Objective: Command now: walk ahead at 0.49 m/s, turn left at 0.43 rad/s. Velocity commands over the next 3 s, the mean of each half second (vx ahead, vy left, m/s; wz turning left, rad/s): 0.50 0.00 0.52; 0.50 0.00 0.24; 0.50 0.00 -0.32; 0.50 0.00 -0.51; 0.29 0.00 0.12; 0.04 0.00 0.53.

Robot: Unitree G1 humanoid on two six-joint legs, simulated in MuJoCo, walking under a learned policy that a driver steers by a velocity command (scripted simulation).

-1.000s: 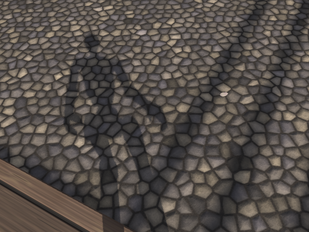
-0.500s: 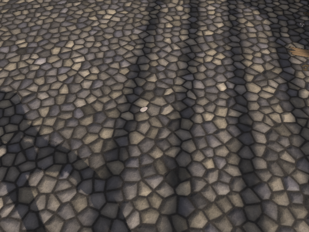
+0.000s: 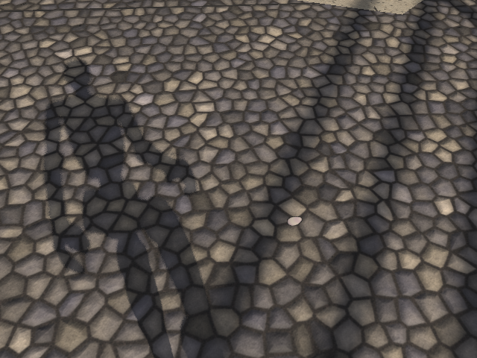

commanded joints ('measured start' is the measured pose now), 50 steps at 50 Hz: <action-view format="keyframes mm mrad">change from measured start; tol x32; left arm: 1 30 229 74 -5 -115 37 32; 22 -425 183 103 -318 -70 26 32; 28 -43 321 173 -246 -43 14 15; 50 -136 245 142 -121 -85 60 24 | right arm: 1 -230 -84 -33 -114 146 -30 0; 8 442 -264 -133 38 77 11 -35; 14 43 -171 -111 -58 52 -13 -83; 50 164 -190 -144 -53 57 -32 -69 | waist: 1 27 -4 193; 8 -255 168 -509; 15 -30 -42 -31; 50 -190 -113 -134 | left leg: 1 26 -58 -7 -135 40 3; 4 258 -102 73 -172 -19 20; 7 1277 188 -372 147 364 304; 8 1340 267 -557 5 -91 418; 10 989 245 -648 -282 -729 316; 14 317 100 -415 -313 -379 277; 23 338 -4 -388 -185 -633 150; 29 -233 -141 -170 707 -880 -26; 47 157 -75 32 -69 -484 -20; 50 652 -53 -5 -123 -450 66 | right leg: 1 -97 -247 115 -66 359 -98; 5 -148 -182 41 510 698 -57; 8 -868 -69 269 1253 -132 64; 19 -383 -83 209 95 618 122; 25 -199 -65 229 -89 460 26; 28 294 -477 1007 -309 -74 -241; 45 -36 -286 305 -388 549 -165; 50 -139 -210 200 16 845 -78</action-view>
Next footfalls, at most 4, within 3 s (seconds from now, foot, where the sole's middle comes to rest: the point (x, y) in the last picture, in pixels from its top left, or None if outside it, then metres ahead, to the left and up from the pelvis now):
0.10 left None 0.27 0.11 -0.85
0.52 right None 0.52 -0.07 -0.85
1.00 left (181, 316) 0.63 0.26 -0.85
1.52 right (236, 224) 1.00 0.12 -0.85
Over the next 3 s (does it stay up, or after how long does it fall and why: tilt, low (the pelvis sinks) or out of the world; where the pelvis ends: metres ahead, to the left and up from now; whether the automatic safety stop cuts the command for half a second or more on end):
stays up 1.30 0.26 -0.07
